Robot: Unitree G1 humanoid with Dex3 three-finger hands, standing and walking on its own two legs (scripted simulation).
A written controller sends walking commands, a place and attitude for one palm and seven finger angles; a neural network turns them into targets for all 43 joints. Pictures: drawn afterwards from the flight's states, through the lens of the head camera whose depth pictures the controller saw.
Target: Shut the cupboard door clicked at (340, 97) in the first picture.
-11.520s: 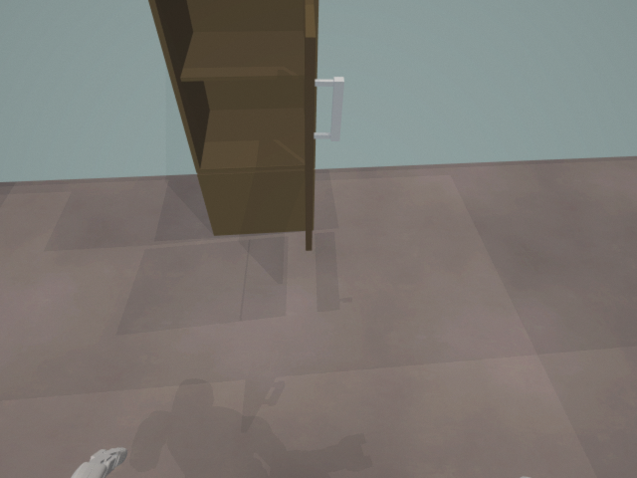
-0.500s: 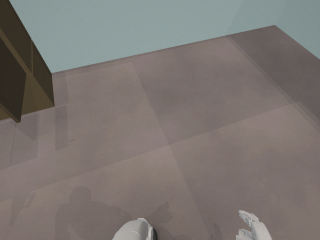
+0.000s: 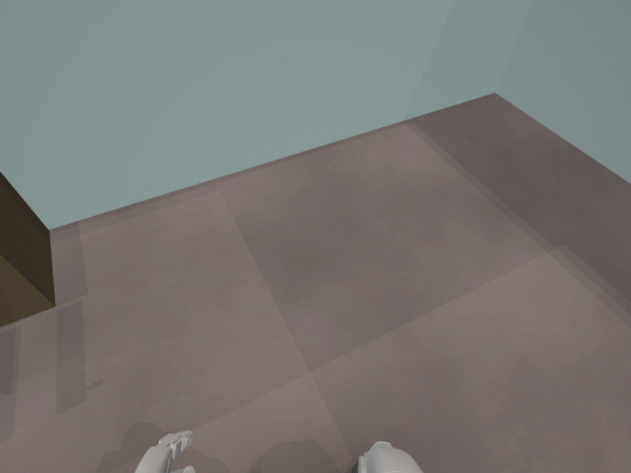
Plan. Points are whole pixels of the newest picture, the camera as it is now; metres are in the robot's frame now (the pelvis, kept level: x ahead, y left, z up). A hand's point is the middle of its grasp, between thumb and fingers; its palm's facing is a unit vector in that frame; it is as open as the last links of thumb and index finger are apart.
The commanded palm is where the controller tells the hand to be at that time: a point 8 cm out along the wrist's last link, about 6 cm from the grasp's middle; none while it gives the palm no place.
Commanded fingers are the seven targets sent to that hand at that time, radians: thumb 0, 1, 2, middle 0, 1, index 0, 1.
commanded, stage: walk to a spot facing it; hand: left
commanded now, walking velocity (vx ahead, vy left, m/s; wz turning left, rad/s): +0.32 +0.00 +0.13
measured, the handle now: out of the picture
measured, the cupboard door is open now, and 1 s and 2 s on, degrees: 86 86 86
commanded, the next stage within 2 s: turn to face it in 0.16 s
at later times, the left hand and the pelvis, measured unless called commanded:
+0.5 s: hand out of the picture +0.13 +0.16 -0.17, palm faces +0.27 -0.94 -0.19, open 7.3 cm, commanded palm none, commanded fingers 0.00 0.90 0.90 -0.20 -0.30 -0.20 -0.30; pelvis +0.18 -0.01 +0.00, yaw +12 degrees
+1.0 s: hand (129, 415) +0.24 +0.28 -0.15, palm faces +0.47 -0.84 -0.26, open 7.4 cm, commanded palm none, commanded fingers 0.00 0.90 0.90 -0.20 -0.30 -0.20 -0.30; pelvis +0.21 +0.02 +0.01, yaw +27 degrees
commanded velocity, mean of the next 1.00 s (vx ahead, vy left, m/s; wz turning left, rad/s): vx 0.05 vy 0.00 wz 0.56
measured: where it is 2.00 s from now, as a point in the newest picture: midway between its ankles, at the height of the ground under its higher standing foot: outside the picture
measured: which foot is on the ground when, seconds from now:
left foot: down 0.00-0.06, up 0.08-0.54, down 0.56-1.00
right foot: up 0.00-0.04, down 0.06-0.56, up 0.58-1.00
